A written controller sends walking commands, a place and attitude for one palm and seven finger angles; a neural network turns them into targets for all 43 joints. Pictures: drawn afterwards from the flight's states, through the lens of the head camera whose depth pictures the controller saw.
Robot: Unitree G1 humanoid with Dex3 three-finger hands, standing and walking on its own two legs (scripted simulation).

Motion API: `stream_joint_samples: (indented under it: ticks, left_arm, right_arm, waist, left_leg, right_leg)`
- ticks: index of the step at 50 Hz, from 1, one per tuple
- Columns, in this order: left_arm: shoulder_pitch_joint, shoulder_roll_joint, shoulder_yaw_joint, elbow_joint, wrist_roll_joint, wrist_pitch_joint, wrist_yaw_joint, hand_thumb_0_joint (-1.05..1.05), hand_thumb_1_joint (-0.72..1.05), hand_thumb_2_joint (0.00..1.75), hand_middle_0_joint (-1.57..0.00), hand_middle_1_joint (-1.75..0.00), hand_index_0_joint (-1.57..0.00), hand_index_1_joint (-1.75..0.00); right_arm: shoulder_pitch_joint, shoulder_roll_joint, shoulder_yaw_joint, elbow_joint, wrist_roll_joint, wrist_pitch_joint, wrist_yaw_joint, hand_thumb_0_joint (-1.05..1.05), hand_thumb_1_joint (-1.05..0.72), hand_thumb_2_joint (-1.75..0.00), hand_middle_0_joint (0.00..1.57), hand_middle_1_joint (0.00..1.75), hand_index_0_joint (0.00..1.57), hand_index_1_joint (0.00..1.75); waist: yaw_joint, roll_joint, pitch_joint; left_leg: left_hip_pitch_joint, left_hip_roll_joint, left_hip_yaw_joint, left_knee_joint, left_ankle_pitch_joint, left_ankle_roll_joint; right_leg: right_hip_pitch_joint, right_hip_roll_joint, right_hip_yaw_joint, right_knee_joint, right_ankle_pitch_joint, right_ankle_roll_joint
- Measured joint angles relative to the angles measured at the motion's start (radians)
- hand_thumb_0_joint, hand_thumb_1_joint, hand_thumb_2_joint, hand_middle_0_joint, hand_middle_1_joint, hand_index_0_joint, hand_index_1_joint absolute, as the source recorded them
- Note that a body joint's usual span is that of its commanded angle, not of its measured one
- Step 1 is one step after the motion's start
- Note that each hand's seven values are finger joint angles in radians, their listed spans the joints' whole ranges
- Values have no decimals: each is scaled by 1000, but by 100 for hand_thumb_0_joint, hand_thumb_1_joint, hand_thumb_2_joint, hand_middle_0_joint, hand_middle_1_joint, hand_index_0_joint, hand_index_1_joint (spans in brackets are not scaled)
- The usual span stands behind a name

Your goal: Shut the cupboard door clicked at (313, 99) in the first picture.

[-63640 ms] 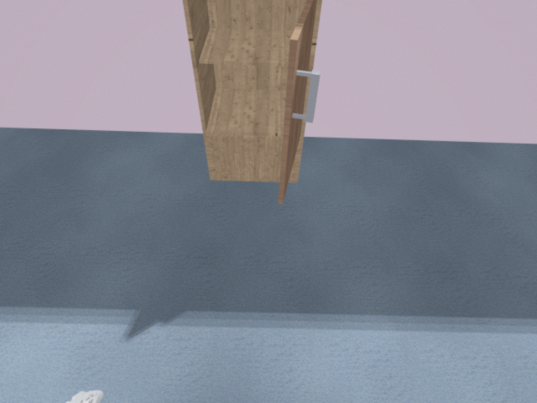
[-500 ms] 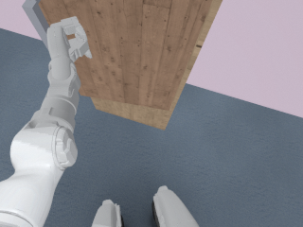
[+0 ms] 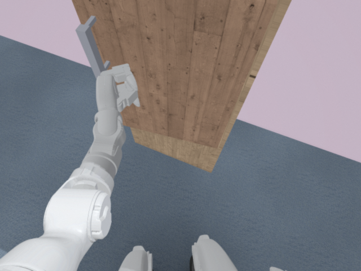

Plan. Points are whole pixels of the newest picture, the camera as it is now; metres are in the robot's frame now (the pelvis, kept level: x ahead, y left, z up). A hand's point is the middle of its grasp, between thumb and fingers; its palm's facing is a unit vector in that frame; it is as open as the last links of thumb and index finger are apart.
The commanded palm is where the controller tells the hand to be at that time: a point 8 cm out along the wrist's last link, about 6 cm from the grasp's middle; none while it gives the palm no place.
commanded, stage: draw the hand back to the body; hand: left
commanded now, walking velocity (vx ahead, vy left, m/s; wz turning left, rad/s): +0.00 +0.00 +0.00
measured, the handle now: (96, 49) +0.65 +0.16 +0.06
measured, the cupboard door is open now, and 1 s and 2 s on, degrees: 8 8 8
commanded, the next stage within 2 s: step back with the hand held close in 1.60 s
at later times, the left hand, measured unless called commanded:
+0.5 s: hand (85, 118) +0.38 +0.13 +0.14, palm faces +0.03 -1.00 -0.04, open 3.1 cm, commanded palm +0.34 +0.19 +0.15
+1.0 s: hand out of the picture +0.26 +0.24 +0.21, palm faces +0.33 -0.89 -0.31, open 4.4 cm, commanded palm +0.21 +0.28 +0.23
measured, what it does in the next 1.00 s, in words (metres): rises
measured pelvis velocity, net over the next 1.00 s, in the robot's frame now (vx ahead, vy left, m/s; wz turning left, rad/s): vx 0.03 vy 0.01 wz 0.03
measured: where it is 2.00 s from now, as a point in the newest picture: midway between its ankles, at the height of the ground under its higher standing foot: outside the picture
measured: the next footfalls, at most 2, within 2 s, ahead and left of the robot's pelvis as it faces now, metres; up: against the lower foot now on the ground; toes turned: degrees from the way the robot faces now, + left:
none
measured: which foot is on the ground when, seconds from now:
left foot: down 0.00-1.00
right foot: down 0.00-1.00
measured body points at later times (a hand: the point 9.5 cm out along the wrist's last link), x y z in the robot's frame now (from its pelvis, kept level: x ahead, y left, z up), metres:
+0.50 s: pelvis +0.01 +0.00 +0.05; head +0.04 -0.02 +0.50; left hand +0.37 +0.19 +0.15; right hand +0.11 -0.26 -0.06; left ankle +0.00 +0.13 -0.66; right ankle +0.03 -0.11 -0.66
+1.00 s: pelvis +0.03 +0.01 +0.08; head +0.01 -0.02 +0.53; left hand +0.24 +0.28 +0.23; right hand +0.24 -0.18 +0.00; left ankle +0.00 +0.13 -0.66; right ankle +0.03 -0.11 -0.66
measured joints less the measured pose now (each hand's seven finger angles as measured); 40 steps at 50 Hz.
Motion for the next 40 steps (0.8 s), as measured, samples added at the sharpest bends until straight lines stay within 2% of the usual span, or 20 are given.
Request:
stream_joint_samples:
  ticks: [6, 11, 16, 22, 27, 33, 40]
  left_arm:
    - [23, 17, 11, -40, -24, 4, -39, 2, 89, 90, -130, -150, -130, -150]
    - [194, 8, 3, -220, -72, 59, -85, 2, 89, 90, -130, -150, -130, -150]
    - [376, -1, -28, -410, -114, 110, -114, 2, 89, 90, -130, -150, -130, -150]
    - [525, 11, -69, -585, -148, 153, -166, 2, 89, 90, -130, -150, -130, -150]
    - [641, 23, -85, -713, -189, 223, -223, 1, 89, 90, -127, -147, -127, -147]
    - [805, 72, -156, -918, -106, 348, -160, 1, 89, 90, -117, -136, -117, -136]
    - [950, 95, -146, -1105, -85, 432, -123, 1, 89, 90, -101, -118, -101, -118]
  right_arm:
    - [17, 5, 3, 0, 10, 6, -3, 0, -91, -90, 20, 30, 20, 29]
    - [54, -3, 1, -19, 38, 25, -14, 0, -91, -90, 20, 30, 20, 29]
    - [67, -10, 3, -28, 66, 16, -40, 0, -91, -90, 20, 30, 20, 29]
    - [31, -23, 3, -31, 87, -13, -65, 1, -91, -90, 20, 30, 20, 29]
    - [-28, -34, 9, -54, 105, -35, -80, 1, -91, -90, 20, 29, 20, 29]
    - [-113, -15, 22, -75, 108, -16, -129, 1, -91, -90, 20, 29, 20, 29]
    - [-165, 7, 58, -79, 97, -26, -148, 1, -91, -90, 20, 30, 20, 29]
  waist:
    - [12, 2, -3]
    - [41, 10, 10]
    - [65, 11, 30]
    - [94, 7, 38]
    - [119, 12, 44]
    - [149, 12, 78]
    - [186, 18, 106]
  left_leg:
    - [14, 3, 7, -13, 7, -2]
    - [112, 11, 25, -85, 26, -2]
    - [236, 13, 24, -177, 57, -1]
    - [355, 11, 12, -254, 82, -1]
    - [442, 4, 8, -308, 99, 2]
    - [594, -9, 5, -428, 143, 7]
    - [735, -15, -9, -550, 189, 11]
  right_leg:
    - [9, 3, 7, -8, 8, -2]
    - [97, 11, 25, -73, 30, -1]
    - [223, 12, 25, -165, 59, -2]
    - [349, 8, 14, -246, 81, -4]
    - [438, 1, 11, -297, 93, -1]
    - [588, -13, 10, -401, 123, 4]
    - [735, -22, -3, -524, 162, 8]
